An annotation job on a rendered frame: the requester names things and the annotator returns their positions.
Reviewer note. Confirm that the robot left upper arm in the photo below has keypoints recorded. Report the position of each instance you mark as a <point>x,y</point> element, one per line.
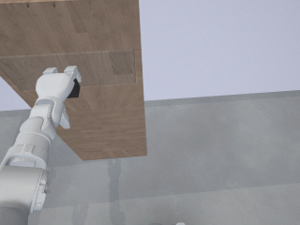
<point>22,191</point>

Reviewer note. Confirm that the cabinet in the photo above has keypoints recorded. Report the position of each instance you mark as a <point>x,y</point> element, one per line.
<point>106,121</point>

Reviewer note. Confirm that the handle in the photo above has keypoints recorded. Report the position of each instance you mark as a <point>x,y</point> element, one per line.
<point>75,91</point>

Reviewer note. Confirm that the drawer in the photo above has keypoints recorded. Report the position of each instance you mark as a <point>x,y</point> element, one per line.
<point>96,68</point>

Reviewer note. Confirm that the robot left forearm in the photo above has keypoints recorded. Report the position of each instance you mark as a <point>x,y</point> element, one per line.
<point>33,143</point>

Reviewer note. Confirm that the left robot hand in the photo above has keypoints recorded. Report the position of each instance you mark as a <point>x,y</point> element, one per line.
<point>58,85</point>

